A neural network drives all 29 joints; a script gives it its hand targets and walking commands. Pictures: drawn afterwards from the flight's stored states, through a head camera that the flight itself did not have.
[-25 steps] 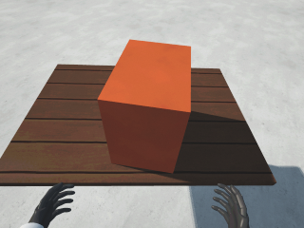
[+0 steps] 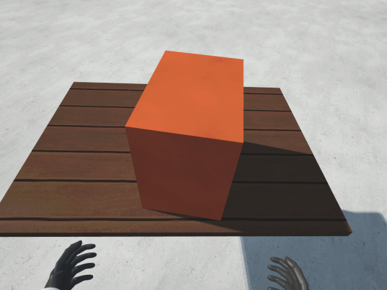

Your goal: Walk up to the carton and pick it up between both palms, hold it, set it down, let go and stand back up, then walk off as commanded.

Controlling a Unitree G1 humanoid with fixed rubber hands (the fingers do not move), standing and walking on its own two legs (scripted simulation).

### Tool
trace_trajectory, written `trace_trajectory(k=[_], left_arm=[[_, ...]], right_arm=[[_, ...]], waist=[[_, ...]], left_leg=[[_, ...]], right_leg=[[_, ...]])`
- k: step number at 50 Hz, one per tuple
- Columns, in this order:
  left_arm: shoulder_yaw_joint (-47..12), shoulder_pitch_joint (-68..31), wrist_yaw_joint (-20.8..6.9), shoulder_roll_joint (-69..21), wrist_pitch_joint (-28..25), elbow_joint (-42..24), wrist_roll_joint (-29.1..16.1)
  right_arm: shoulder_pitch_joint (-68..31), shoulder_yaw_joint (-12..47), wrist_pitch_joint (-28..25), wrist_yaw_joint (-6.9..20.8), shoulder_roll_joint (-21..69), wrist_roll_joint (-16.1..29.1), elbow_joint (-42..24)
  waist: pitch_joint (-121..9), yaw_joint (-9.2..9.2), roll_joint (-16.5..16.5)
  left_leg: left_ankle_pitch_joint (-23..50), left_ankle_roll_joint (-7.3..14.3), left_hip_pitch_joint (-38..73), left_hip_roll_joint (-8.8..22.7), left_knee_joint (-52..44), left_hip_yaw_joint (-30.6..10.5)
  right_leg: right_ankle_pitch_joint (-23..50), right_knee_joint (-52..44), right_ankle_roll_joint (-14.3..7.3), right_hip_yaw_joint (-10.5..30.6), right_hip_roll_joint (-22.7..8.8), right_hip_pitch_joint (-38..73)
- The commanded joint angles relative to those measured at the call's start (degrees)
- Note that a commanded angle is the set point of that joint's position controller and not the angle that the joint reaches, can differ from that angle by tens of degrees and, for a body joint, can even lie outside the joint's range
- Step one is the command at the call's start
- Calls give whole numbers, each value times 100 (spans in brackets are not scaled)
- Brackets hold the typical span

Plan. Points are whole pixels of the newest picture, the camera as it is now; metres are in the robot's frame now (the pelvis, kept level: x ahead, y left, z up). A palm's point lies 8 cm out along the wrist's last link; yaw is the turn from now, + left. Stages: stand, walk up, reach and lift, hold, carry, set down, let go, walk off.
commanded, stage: set down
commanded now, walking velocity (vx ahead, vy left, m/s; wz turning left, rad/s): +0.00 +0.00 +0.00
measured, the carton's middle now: (192, 134) +0.48 +0.04 +0.07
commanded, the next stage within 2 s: let go in 0.54 s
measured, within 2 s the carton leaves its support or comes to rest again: neither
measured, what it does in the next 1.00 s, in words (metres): stands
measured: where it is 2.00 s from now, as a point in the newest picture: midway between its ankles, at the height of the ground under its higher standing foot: outside the picture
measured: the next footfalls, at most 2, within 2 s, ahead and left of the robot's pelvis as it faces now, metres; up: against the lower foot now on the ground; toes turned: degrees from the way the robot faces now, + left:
right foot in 1.94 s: +0.01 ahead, -0.14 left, +0.00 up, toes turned +7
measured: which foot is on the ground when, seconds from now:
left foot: down 0.00-1.00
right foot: down 0.00-1.00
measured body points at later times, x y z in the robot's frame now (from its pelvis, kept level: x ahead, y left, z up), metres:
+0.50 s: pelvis +0.02 +0.00 +0.00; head +0.04 +0.00 +0.45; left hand +0.18 +0.26 -0.07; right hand +0.16 -0.21 -0.09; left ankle +0.03 +0.12 -0.74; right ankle -0.02 -0.12 -0.74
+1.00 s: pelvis +0.02 +0.00 +0.00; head +0.04 +0.00 +0.45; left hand +0.18 +0.25 -0.08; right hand +0.16 -0.21 -0.10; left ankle +0.03 +0.12 -0.74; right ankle -0.02 -0.12 -0.74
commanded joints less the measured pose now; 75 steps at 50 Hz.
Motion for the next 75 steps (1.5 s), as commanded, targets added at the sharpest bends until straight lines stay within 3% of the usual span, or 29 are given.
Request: trace_trajectory(k=[1,8,14,24,33,43,50,51,52,53,58,62,67,75], left_arm=[[-25,-546,166,353,-281,-536,654],[-46,-605,224,247,-426,-129,850],[-69,-696,229,254,-629,195,894],[-276,-770,244,19,-780,639,1036],[-224,-826,221,-29,-868,770,1053],[-223,-963,249,-47,-922,952,1086],[-245,-984,277,-58,-943,1038,1119],[333,-370,314,861,-1187,1679,1537],[369,-350,325,1025,-1241,1865,1574],[381,-405,306,1032,-1279,1936,1566],[342,-771,234,982,-1432,2195,1611],[313,-612,203,979,-1488,2479,1535],[290,-517,208,1035,-1492,2811,1502],[267,-443,215,1130,-1501,3171,1504]], right_arm=[[-847,-481,-566,144,-724,-532,-58],[-1030,-750,-1073,274,-925,-676,720],[-1139,-835,-1518,318,-998,-751,1212],[-1393,-807,-1906,444,-1148,-770,2239],[-1504,-761,-2207,437,-1200,-671,2697],[-1643,-686,-2395,421,-1307,-615,2936],[-1722,-641,-2360,453,-1374,-601,3030],[-1100,-814,-1702,311,-2412,-1050,3195],[-1187,-862,-1447,290,-2333,-1040,3132],[-1202,-850,-1320,286,-2267,-1026,3094],[-1222,-710,-1107,346,-2266,-960,3103],[-1187,-689,-1058,357,-2491,-925,3229],[-1118,-677,-981,319,-2642,-885,3311],[-1089,-667,-941,290,-2692,-863,3334]], waist=[[-347,15,1023],[-500,-91,1044],[-686,-180,832],[-683,-240,749],[-776,-199,580],[-862,-154,673],[-872,-134,745],[-1236,125,796],[-1059,57,486],[-944,10,384],[-628,-57,322],[-838,-59,690],[-894,-65,796],[-822,-76,773]], left_leg=[[239,-242,1106,77,-223,331],[702,-322,1379,57,-131,336],[1011,-317,1529,26,-12,352],[1273,-352,1673,39,38,362],[1541,-307,1735,-4,139,363],[1610,-263,1778,17,109,302],[1573,-233,1743,49,74,262],[1600,73,441,544,531,-317],[949,176,89,424,476,-209],[662,213,-12,382,421,-188],[299,295,1,486,209,-387],[842,337,167,563,204,-490],[1595,336,363,633,259,-556],[1410,349,408,626,229,-547]], right_leg=[[131,-717,-202,-6,113,-1134],[536,-665,-174,-121,177,-1167],[921,-627,-96,-171,185,-1116],[1142,-626,-48,-260,210,-1145],[1585,-581,75,-299,199,-1118],[1558,-532,70,-302,229,-995],[1341,-492,18,-309,231,-973],[1457,-86,-76,426,-544,-212],[1401,-190,-79,495,-578,49],[1221,-223,-120,580,-627,-63],[658,-307,-128,598,-546,-410],[1075,-143,-138,522,-510,-197],[1460,-24,-139,443,-494,-102],[1486,-93,-161,455,-526,-85]])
